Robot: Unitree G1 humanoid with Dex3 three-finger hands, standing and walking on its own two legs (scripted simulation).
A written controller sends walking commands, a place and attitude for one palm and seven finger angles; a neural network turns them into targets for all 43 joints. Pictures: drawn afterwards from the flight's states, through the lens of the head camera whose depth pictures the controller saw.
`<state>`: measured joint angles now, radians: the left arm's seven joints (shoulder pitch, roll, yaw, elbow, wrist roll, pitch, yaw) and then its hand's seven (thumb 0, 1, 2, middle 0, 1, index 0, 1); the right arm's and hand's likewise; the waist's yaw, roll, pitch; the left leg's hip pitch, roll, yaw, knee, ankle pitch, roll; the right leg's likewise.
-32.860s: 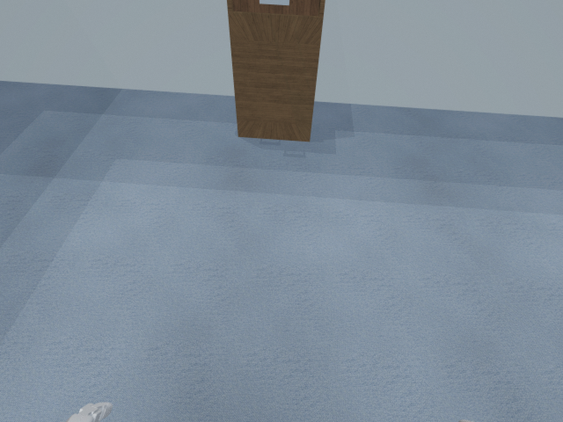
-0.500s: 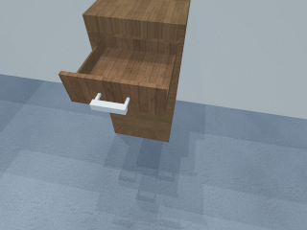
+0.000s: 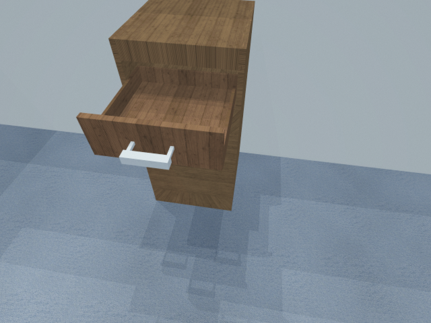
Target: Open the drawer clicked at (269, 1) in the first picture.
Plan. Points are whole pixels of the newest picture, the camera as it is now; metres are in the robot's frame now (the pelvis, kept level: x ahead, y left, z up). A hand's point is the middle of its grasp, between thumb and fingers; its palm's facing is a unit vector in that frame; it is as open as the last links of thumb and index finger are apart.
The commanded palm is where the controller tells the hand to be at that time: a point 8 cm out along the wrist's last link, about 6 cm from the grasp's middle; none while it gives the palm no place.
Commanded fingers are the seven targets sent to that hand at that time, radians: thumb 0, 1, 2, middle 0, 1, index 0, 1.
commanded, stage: let the arm hang, fingers relaxed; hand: left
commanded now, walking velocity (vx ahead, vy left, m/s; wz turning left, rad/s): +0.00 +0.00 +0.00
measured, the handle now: (148, 153) +0.51 +0.20 -0.01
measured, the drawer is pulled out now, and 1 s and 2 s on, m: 0.30 0.30 0.30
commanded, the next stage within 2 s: look to check the result in 0.04 s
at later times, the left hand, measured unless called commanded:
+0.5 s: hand out of the picture -0.02 +0.16 -0.17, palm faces +0.04 -0.98 -0.18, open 7.3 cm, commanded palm none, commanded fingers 0.00 0.90 0.90 -0.20 -0.30 -0.20 -0.30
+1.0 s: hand out of the picture +0.01 +0.17 -0.17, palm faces +0.02 -0.98 -0.20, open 7.3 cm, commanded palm none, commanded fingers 0.00 0.90 0.90 -0.20 -0.30 -0.20 -0.30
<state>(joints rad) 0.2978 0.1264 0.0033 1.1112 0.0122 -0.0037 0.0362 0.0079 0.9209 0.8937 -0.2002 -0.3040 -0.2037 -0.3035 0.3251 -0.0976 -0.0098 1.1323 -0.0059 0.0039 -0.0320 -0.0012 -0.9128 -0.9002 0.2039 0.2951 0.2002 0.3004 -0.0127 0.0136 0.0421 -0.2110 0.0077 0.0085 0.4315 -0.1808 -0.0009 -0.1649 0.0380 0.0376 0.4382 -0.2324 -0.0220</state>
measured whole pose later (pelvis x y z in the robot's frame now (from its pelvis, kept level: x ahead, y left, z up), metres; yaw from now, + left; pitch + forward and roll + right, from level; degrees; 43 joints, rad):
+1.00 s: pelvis +0.01 +0.00 +0.00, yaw +0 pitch -2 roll +0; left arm 0.27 0.14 0.01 1.12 0.01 -0.01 0.03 0.00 0.91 0.89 -0.20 -0.30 -0.20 -0.30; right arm 0.27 -0.13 -0.02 1.13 0.00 0.00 -0.04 0.00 -0.91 -0.90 0.20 0.29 0.20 0.30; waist -0.01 0.01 0.08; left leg -0.19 0.01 0.01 0.40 -0.18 -0.01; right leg -0.14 0.04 0.04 0.40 -0.23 -0.02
